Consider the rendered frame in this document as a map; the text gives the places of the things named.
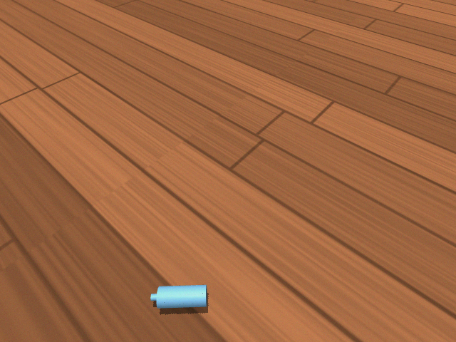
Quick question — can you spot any bottle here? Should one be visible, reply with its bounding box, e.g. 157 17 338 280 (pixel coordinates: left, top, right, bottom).
150 285 207 309

